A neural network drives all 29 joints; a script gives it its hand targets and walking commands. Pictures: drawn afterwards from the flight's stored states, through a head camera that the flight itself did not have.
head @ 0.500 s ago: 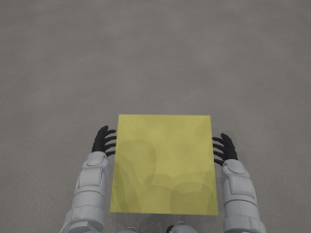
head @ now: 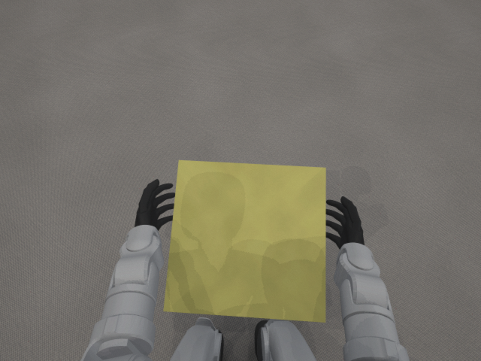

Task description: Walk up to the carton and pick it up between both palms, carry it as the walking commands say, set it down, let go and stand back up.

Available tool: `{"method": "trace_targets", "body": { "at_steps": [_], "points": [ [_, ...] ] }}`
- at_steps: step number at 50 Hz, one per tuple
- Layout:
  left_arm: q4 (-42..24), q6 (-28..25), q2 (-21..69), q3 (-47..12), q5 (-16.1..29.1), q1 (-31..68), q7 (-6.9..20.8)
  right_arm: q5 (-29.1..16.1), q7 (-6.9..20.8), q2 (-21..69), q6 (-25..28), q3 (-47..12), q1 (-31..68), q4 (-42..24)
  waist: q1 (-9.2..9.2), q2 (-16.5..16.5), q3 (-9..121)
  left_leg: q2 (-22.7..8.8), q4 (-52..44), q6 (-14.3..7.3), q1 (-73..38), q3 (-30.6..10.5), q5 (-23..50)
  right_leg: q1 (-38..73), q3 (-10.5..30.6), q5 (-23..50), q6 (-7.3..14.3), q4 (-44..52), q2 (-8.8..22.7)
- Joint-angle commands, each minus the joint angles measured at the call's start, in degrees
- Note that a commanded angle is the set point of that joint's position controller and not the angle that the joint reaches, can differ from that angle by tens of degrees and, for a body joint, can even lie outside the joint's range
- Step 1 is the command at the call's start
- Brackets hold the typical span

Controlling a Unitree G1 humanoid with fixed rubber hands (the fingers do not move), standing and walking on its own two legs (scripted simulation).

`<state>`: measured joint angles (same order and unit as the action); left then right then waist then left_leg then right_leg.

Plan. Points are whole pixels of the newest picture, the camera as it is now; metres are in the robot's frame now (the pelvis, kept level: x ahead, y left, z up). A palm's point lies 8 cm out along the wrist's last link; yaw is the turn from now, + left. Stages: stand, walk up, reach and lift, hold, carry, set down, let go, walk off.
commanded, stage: set down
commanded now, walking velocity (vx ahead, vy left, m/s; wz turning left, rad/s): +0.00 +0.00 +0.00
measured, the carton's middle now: (247, 236) +0.36 -0.02 -0.16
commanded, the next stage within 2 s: none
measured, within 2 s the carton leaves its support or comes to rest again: neither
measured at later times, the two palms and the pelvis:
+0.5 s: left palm (165, 225) +0.38 +0.15 -0.15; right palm (335, 238) +0.35 -0.20 -0.16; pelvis -0.03 +0.02 -0.10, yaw -2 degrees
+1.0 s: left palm (179, 225) +0.41 +0.14 -0.25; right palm (323, 236) +0.38 -0.21 -0.27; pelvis -0.05 +0.00 -0.18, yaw +0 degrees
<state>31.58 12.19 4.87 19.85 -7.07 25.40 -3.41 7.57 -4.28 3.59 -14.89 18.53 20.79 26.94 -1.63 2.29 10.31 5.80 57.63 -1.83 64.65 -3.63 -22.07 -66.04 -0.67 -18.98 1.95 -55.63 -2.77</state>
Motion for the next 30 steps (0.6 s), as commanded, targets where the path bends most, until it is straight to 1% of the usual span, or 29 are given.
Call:
{"method": "trace_targets", "body": {
  "at_steps": [1,2,3,4,5,6,7,8,9,10,11,12,13,14,15,16,17,18,19,20,21,22,24,25,26,27,28,29,30],
  "points": [
    [-3.84,0.25,51.05,-35.69,6.26,34.12,16.28,-7.09,17.75,43.33,2.65,-35.58,38.60,-3.57,-2.25,0.22,47.98,0.65,-1.07,2.03,-9.61,-2.02,18.18,29.74,6.23,25.07,0.23,-3.80,-2.14],
    [-1.03,0.92,49.67,-34.96,6.83,34.60,16.01,-9.39,18.50,43.02,1.91,-35.30,42.44,-2.45,-0.53,-1.36,46.20,0.26,-0.87,1.57,-9.80,-1.84,11.77,26.13,5.06,16.72,-0.71,-4.46,-2.48],
    [-1.52,1.48,48.99,-33.61,6.42,38.38,16.12,-8.31,18.90,43.73,1.08,-34.16,43.69,-0.71,-0.91,-1.88,46.13,0.19,0.42,1.45,-7.78,-1.29,9.77,24.05,5.29,14.28,-0.52,-4.95,-2.35],
    [0.94,2.15,50.78,-34.40,6.04,36.93,16.25,-8.64,18.84,44.00,0.65,-34.56,47.16,-3.03,-1.22,-2.81,47.69,0.69,1.04,1.11,-7.49,-1.34,7.84,23.33,4.58,11.60,-0.73,-5.84,-2.94],
    [1.42,2.35,49.43,-33.39,5.42,39.47,15.95,-8.29,19.27,42.45,1.09,-33.64,49.84,-2.38,-1.02,-1.27,45.64,0.44,1.49,1.36,-7.22,-1.34,7.51,19.12,4.29,10.07,-0.66,-6.03,-2.50],
    [-0.89,2.66,51.07,-33.74,6.32,40.32,15.55,-8.94,19.93,45.05,-0.41,-35.67,49.88,-1.73,1.01,-2.89,49.30,0.60,2.74,1.58,-5.46,-0.29,7.26,22.28,5.09,9.67,-0.50,-6.98,-2.75],
    [-0.88,2.95,52.69,-36.43,8.06,44.45,15.50,-9.99,19.95,44.00,0.41,-35.25,54.26,-3.82,-1.81,-2.67,51.40,0.22,3.01,1.36,-8.12,-1.57,6.52,19.12,3.22,8.85,-0.83,-8.38,-3.13],
    [-2.84,2.94,52.31,-34.98,7.89,45.92,15.43,-10.28,20.68,45.38,-0.66,-34.69,53.43,-0.51,0.60,-2.56,53.54,0.64,4.01,1.51,-7.43,-0.61,6.88,19.57,4.17,8.78,-0.43,-8.59,-3.44],
    [0.36,3.94,52.56,-33.35,7.08,43.37,15.29,-10.22,20.66,45.76,-1.35,-34.95,54.38,0.27,0.32,-4.61,51.00,0.25,4.00,0.99,-7.26,-1.43,4.99,17.66,3.37,6.80,-1.19,-9.67,-3.45],
    [-0.91,3.99,52.77,-34.49,7.87,47.17,15.68,-9.74,20.63,44.93,-1.42,-34.16,56.12,-1.07,-1.31,-5.69,55.18,0.87,6.53,1.46,-5.24,-0.29,4.55,16.33,2.93,5.82,-1.53,-10.91,-3.68],
    [-2.12,3.71,52.59,-35.84,8.94,46.82,15.51,-10.00,20.69,45.38,-1.58,-33.64,54.00,1.21,-1.39,-5.30,55.54,0.38,6.22,1.19,-7.80,-1.74,6.08,14.23,2.44,7.96,-1.48,-12.30,-3.72],
    [-0.95,4.13,53.03,-34.74,8.89,46.48,15.49,-11.18,20.74,47.28,-1.72,-34.67,55.43,-0.16,0.44,-5.79,56.40,0.86,6.83,1.25,-6.56,-0.43,6.23,16.83,2.98,7.01,-1.69,-12.11,-3.84],
    [-0.58,4.51,54.38,-35.19,8.90,47.44,15.25,-10.91,20.66,46.31,-1.66,-34.90,56.03,-0.64,-0.47,-5.80,57.38,0.39,7.95,1.42,-7.75,-1.11,7.26,13.45,2.62,7.38,-1.30,-12.87,-4.02],
    [-0.73,4.40,53.59,-35.06,9.17,49.25,15.39,-9.53,20.49,45.90,-1.88,-32.98,54.64,1.99,-2.06,-3.80,56.32,0.55,8.53,1.69,-4.72,-0.58,6.85,14.55,3.14,7.50,-1.18,-12.58,-3.74],
    [2.54,5.41,54.07,-33.28,7.93,44.63,15.26,-9.10,20.67,45.19,-2.33,-31.82,54.37,2.50,-1.34,-5.91,52.03,0.69,7.70,1.68,-5.40,-1.61,6.98,9.62,1.52,6.93,-1.63,-13.69,-3.70],
    [1.33,5.22,54.68,-33.55,8.66,46.62,15.15,-9.40,20.87,44.82,-2.08,-31.53,54.11,4.04,-1.28,-3.89,53.28,0.22,8.30,2.06,-5.73,-2.04,6.64,7.81,1.40,6.80,-1.19,-14.74,-3.94],
    [2.81,5.49,56.82,-34.96,8.81,45.56,14.88,-11.11,21.35,44.55,-1.24,-32.30,58.02,0.83,-0.80,-3.71,55.80,0.60,8.98,2.29,-10.76,-2.65,8.09,4.04,0.48,6.06,-1.57,-15.82,-3.90],
    [2.19,5.06,55.50,-34.10,8.21,47.30,14.71,-11.83,21.19,43.64,-0.86,-32.87,58.96,-0.35,-0.08,-1.12,57.40,0.80,10.46,2.56,-8.73,-1.23,9.39,4.84,1.49,7.45,-0.95,-15.65,-4.09],
    [0.73,4.81,54.59,-33.69,9.26,48.70,14.92,-8.84,20.83,43.83,-1.96,-30.08,52.17,6.40,-3.52,-3.57,54.86,0.41,11.08,2.36,-5.09,-2.24,9.30,4.49,1.71,8.10,-0.86,-16.10,-3.76],
    [1.19,4.71,57.38,-34.57,10.05,49.29,14.90,-10.28,21.10,41.95,-0.53,-31.62,58.46,-0.05,-2.16,-1.97,59.49,0.64,11.61,2.99,-8.86,-2.68,12.30,1.50,0.97,9.91,-0.69,-17.36,-4.23],
    [-0.41,4.05,57.38,-36.36,10.85,51.65,14.29,-10.83,21.15,43.55,-0.19,-30.41,58.60,1.92,-3.26,-0.72,58.85,0.66,11.43,2.98,-9.99,-3.31,9.39,0.04,0.17,8.32,-1.16,-18.44,-4.22],
    [4.86,4.77,55.92,-34.40,9.28,49.14,14.63,-9.83,20.36,42.03,-0.51,-28.71,58.31,2.30,-6.20,-2.03,55.32,1.24,12.78,2.61,-4.73,-2.28,9.21,0.70,0.30,7.78,-1.32,-17.66,-3.79],
    [5.70,4.62,54.02,-31.48,7.77,49.48,13.69,-9.96,20.97,40.36,0.07,-27.16,59.13,5.31,-2.12,2.04,50.89,0.93,13.37,2.99,-5.02,-3.01,8.46,-6.92,0.74,5.80,-0.57,-19.58,-3.52],
    [4.30,3.91,53.17,-32.82,8.99,54.41,13.40,-8.52,20.63,40.14,0.23,-25.42,58.77,6.98,-5.83,-0.67,50.82,1.21,14.18,2.97,-2.44,-3.02,7.20,-6.45,0.43,4.88,-0.37,-19.77,-3.65],
    [1.56,3.66,53.67,-32.80,8.68,52.50,12.66,-11.49,21.26,41.09,0.39,-28.38,60.36,4.74,-1.39,0.43,54.79,0.80,15.04,3.42,-4.51,-2.32,7.43,-6.59,0.28,5.97,-0.77,-21.29,-4.12],
    [3.80,3.49,53.59,-31.69,9.16,53.44,12.53,-9.49,21.02,40.33,-0.02,-25.94,57.99,8.49,-3.99,-0.55,53.35,0.96,14.65,3.41,-3.94,-2.80,8.11,-6.25,-0.37,6.64,-0.70,-21.49,-4.29],
    [3.14,2.99,52.85,-30.24,8.81,55.16,12.16,-10.44,21.03,40.81,0.88,-27.10,62.91,5.28,-1.96,0.46,53.10,1.45,15.23,3.25,-2.39,-3.13,6.02,-6.18,0.62,5.79,-0.80,-22.28,-3.86],
    [1.42,2.60,52.97,-31.98,9.63,56.80,11.86,-10.34,20.63,40.00,0.92,-26.30,62.04,6.14,-3.64,0.24,54.92,1.24,16.07,3.24,-1.45,-2.80,7.55,-4.31,0.58,6.89,-1.01,-23.09,-3.62],
    [1.60,2.68,50.76,-31.91,9.97,58.42,11.90,-10.46,20.42,39.49,0.93,-25.31,61.30,8.01,-3.98,1.35,56.07,1.61,17.55,3.68,-0.25,-1.33,6.64,-5.23,0.36,6.82,-0.60,-23.00,-3.92]
  ]
}}
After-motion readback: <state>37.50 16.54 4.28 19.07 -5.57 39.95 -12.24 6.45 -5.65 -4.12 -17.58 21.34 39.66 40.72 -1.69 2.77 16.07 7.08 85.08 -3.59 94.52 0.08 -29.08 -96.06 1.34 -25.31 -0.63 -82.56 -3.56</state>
